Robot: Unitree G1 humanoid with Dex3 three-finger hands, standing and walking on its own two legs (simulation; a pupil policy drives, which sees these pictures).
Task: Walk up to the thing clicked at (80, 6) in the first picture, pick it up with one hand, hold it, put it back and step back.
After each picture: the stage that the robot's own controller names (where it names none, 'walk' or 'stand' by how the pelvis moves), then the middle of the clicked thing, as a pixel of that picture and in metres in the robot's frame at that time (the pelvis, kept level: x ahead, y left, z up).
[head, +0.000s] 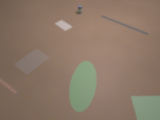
stand; (79, 9) +2.17 +0.05 -0.72
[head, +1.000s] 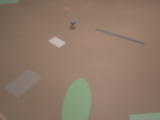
walk; (73, 24) +2.03 +0.23 -0.70
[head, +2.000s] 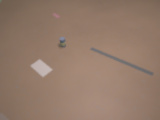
walk; (62, 42) +1.42 +0.32 -0.72
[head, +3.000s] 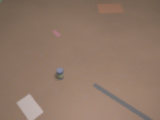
walk; (60, 73) +0.93 +0.27 -0.72
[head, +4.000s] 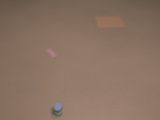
walk; (58, 109) +0.58 +0.17 -0.69
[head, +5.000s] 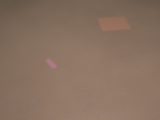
stand; out of the picture +0.35 +0.16 -0.70
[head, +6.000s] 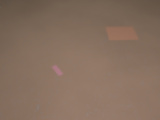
stand; out of the picture +0.32 +0.13 -0.72
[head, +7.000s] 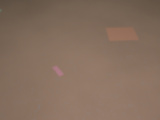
stand; out of the picture +0.34 +0.14 -0.73
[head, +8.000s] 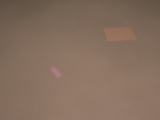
stand; out of the picture +0.32 +0.15 -0.73
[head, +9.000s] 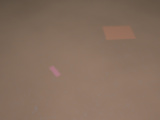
stand; out of the picture +0.32 +0.15 -0.73
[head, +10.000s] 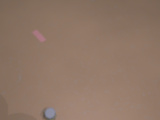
go down; (50, 114) +0.35 +0.16 -0.62
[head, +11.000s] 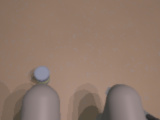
go down; (42, 76) +0.41 +0.17 -0.31
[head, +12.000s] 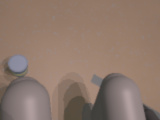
close in; (19, 66) +0.40 +0.19 -0.25
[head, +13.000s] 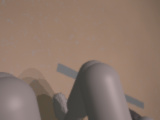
close; out of the picture +0.40 +0.21 -0.22
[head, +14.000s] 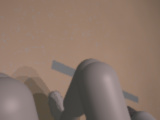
close; out of the picture +0.40 +0.22 -0.22
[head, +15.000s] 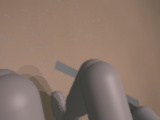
lift; out of the picture +0.36 +0.21 -0.22
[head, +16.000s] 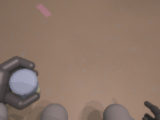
lift; (27, 87) +0.31 +0.18 +0.00
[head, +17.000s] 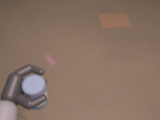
hold; (36, 93) +0.31 +0.16 +0.02
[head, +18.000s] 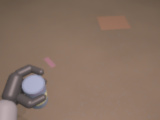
hold; (36, 92) +0.31 +0.17 +0.02
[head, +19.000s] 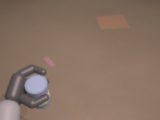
crouch; (38, 92) +0.32 +0.16 +0.02
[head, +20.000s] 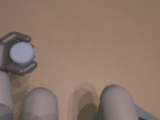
crouch; (24, 59) +0.41 +0.18 -0.08
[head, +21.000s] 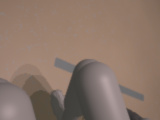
lower; out of the picture +0.43 +0.26 -0.21
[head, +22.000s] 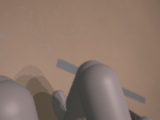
lower; out of the picture +0.41 +0.25 -0.21
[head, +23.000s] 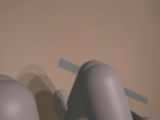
lower; out of the picture +0.41 +0.24 -0.21
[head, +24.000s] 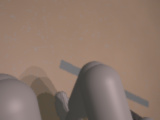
lower; out of the picture +0.40 +0.24 -0.20
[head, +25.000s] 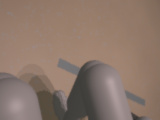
loosen; out of the picture +0.38 +0.22 -0.22
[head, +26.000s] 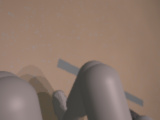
withdraw; out of the picture +0.39 +0.23 -0.23
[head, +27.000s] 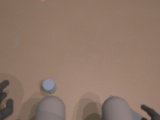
walk; (49, 86) +0.39 +0.17 -0.44
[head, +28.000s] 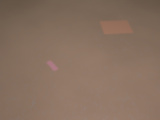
stand; out of the picture +0.34 +0.15 -0.66
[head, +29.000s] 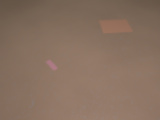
stand; out of the picture +0.34 +0.16 -0.66
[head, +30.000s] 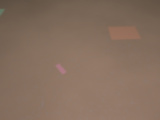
stand; out of the picture +0.35 +0.14 -0.71
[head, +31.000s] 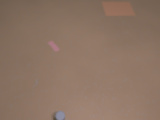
walk; (60, 117) +0.39 +0.11 -0.71
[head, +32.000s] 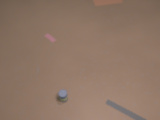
walk; (63, 96) +0.57 +0.16 -0.69
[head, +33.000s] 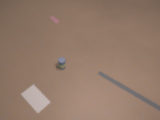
walk; (61, 63) +0.92 +0.17 -0.70
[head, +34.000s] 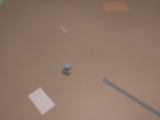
stand; (67, 69) +0.98 +0.15 -0.71
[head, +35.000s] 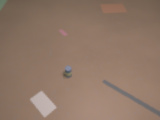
stand; (68, 71) +0.99 +0.15 -0.73
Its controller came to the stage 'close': yes
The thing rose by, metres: 0.73
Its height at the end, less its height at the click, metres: +0.00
